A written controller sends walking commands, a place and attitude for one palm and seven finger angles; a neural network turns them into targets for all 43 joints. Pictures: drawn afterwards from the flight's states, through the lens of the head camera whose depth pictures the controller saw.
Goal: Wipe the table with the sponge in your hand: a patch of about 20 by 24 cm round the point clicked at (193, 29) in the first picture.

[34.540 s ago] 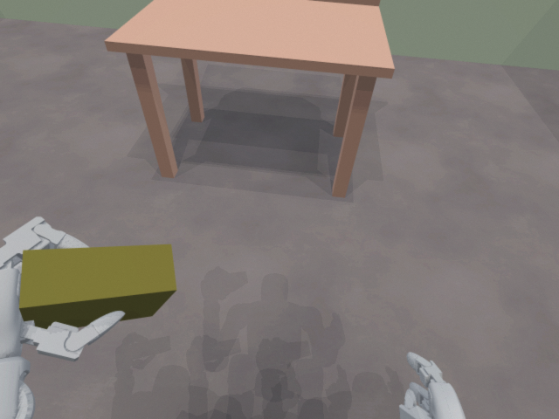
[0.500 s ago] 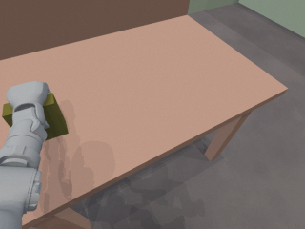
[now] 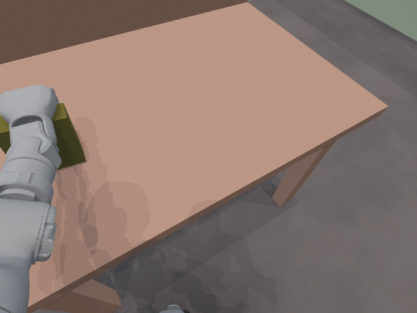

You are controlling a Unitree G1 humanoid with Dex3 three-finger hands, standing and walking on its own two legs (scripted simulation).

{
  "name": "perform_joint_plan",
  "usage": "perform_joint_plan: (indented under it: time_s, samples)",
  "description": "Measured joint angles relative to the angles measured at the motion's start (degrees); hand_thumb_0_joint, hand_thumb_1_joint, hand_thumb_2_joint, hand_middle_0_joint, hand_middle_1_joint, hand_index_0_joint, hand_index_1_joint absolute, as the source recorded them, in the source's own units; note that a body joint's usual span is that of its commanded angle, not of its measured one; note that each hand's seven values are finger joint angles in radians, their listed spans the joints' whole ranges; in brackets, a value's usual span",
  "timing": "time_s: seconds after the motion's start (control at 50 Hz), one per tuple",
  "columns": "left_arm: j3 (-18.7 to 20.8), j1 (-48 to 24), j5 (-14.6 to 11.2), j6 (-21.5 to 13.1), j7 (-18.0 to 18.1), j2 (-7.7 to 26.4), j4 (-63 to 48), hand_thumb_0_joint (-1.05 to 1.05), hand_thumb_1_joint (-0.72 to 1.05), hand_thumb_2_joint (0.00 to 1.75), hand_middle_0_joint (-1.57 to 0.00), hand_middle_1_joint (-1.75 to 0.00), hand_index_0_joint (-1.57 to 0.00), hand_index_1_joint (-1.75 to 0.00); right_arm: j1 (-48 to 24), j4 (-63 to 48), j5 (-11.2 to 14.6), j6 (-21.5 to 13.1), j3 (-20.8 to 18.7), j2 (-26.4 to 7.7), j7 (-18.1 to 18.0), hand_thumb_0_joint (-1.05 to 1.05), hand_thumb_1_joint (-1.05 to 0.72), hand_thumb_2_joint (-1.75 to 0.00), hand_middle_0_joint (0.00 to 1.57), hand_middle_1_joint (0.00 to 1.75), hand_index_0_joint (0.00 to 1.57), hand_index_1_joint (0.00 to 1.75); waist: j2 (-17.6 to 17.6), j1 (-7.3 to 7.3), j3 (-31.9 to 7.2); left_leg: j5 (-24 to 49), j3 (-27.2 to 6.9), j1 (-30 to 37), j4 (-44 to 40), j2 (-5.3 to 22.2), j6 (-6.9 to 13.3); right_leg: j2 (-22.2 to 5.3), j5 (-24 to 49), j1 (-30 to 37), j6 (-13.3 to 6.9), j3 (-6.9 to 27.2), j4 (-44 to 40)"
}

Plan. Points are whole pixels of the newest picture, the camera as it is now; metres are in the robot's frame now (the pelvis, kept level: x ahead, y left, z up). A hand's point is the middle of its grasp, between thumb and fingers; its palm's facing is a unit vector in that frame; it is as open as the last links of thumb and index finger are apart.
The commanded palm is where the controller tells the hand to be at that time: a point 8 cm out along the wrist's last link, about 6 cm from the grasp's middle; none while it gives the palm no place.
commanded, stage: slide across to the middle lane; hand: left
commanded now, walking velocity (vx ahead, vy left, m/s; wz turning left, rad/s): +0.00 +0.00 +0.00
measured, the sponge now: (48, 149) +0.44 +0.34 +0.01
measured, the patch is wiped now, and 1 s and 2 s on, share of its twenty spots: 0.40 0.50 0.70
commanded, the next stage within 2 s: wipe back along the middle lane in 0.42 s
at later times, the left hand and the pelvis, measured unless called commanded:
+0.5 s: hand (79, 117) +0.48 +0.26 +0.07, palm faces -0.11 -0.01 -0.99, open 9.6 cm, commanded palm +0.48 +0.24 +0.12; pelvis +0.02 -0.02 +0.01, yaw +0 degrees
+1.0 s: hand (86, 129) +0.46 +0.25 +0.06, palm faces -0.08 -0.03 -1.00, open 9.7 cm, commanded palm +0.43 +0.22 +0.11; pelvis +0.04 -0.02 +0.01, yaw +0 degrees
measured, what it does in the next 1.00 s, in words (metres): stands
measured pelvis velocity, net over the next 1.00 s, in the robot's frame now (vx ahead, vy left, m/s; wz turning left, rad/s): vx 0.04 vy -0.02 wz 0.00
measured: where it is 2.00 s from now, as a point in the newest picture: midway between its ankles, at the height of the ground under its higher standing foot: outside the picture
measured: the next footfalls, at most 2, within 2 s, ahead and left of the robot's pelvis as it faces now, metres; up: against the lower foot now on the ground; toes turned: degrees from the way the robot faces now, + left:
none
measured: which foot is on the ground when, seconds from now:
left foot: down 0.00-1.00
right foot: down 0.00-1.00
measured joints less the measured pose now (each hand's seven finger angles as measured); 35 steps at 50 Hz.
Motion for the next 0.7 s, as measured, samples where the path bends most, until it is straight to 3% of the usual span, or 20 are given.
perform_joint_plan:
  time_s: [0.06,0.22,0.48,0.7]
  samples:
    - [-0.4,0.6,-1.0,0.3,0.1,-1.6,-0.3,0.01,-0.49,1.08,-0.79,-1.38,-0.79,-1.41,0.2,0.8,0.1,-0.1,-0.1,0.1,0.3,0.01,-0.90,-0.90,0.20,0.30,0.20,0.30,0.0,-0.08,-0.2,0.0,0.0,1.1,-0.6,0.0,-0.1,0.0,0.0,1.2,-0.1,0.0,-0.8]
    - [0.5,0.4,-0.2,2.5,1.5,-3.8,1.5,0.00,-0.49,1.08,-0.79,-1.39,-0.78,-1.41,-2.3,0.5,0.0,-0.5,0.5,0.4,0.8,0.01,-0.90,-0.90,0.20,0.30,0.20,0.30,0.3,-0.85,-0.1,0.0,0.3,3.1,-2.0,0.2,-0.5,0.2,0.1,2.8,-0.5,0.5,-1.8]
    - [-1.7,-0.8,-1.2,4.9,1.4,-6.4,1.3,0.00,-0.49,1.08,-0.79,-1.39,-0.78,-1.41,-4.5,0.0,-0.1,-0.3,0.3,0.2,1.2,0.01,-0.90,-0.90,0.20,0.30,0.20,0.30,0.2,-0.12,-0.2,-0.5,-0.3,4.2,-3.0,0.5,-1.5,0.7,-0.5,4.0,-1.4,0.1,-2.9]
    - [-0.6,4.4,-1.9,6.6,1.6,-7.6,-2.8,0.00,-0.48,1.08,-0.78,-1.40,-0.77,-1.42,-4.4,-0.9,0.0,2.0,-0.2,-0.8,1.4,0.01,-0.90,-0.90,0.20,0.30,0.20,0.30,0.3,0.13,-1.0,-1.3,0.7,7.1,-4.4,1.0,-1.9,1.1,-0.8,6.5,-1.8,1.3,-4.4]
